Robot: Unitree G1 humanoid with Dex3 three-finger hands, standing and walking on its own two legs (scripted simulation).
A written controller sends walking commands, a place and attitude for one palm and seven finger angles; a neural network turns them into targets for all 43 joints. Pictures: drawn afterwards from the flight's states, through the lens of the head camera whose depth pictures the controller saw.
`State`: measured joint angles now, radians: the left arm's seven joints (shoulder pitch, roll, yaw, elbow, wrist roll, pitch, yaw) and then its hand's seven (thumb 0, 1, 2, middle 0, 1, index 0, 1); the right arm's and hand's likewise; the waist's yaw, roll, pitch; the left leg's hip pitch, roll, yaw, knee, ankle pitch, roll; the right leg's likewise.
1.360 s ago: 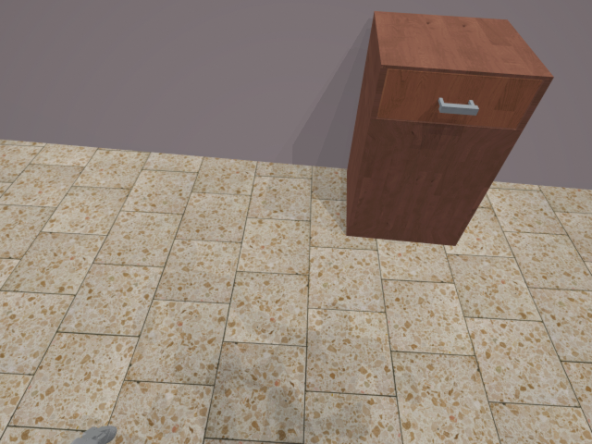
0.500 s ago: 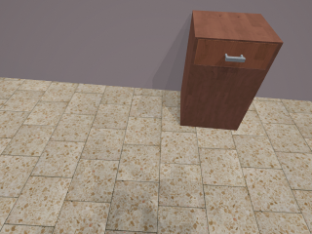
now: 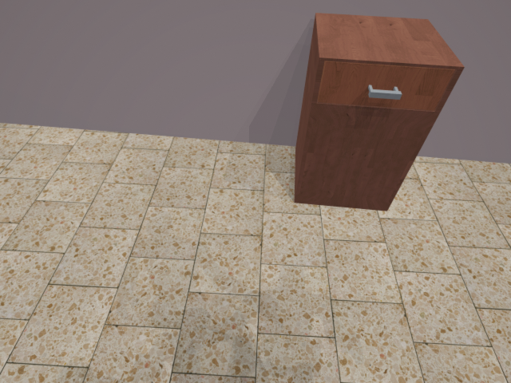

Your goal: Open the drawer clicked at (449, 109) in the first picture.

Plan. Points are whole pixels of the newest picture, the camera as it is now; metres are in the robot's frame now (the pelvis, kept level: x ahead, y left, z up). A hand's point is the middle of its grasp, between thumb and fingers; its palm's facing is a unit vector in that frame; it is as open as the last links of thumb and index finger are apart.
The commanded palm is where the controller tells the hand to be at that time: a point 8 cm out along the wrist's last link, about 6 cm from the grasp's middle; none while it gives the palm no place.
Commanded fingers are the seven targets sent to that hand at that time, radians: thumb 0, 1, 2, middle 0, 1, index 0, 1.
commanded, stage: look at it before walking up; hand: left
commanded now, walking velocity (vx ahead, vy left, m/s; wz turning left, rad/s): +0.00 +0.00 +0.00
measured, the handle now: (383, 91) +1.08 -0.39 -0.09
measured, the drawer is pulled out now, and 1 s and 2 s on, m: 0.00 0.00 0.00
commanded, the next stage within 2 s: walk to a spot facing it in 0.08 s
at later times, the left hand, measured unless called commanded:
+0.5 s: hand out of the picture +0.06 +0.21 -0.18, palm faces -0.12 -0.95 -0.28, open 7.4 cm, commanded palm none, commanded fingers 0.00 0.90 0.90 -0.20 -0.30 -0.20 -0.30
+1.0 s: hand out of the picture +0.09 +0.19 -0.17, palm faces -0.30 -0.92 -0.25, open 7.4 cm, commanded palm none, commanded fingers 0.00 0.90 0.90 -0.20 -0.30 -0.20 -0.30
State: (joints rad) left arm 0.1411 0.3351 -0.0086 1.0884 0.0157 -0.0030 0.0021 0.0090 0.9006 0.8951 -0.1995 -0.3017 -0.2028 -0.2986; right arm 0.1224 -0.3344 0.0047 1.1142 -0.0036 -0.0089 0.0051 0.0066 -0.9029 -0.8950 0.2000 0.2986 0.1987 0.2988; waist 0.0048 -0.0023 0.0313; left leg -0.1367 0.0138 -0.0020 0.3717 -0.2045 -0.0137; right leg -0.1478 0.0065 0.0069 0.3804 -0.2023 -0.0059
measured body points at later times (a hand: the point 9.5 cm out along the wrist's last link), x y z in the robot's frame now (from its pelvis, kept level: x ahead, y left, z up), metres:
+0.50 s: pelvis -0.01 -0.01 -0.02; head +0.01 -0.02 +0.43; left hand +0.07 +0.26 -0.16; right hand +0.04 -0.27 -0.16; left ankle +0.00 +0.13 -0.75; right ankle +0.00 -0.11 -0.74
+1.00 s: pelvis -0.04 +0.01 -0.01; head +0.00 +0.00 +0.44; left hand +0.11 +0.23 -0.15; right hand -0.02 -0.28 -0.14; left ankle -0.02 +0.15 -0.73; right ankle +0.00 -0.10 -0.75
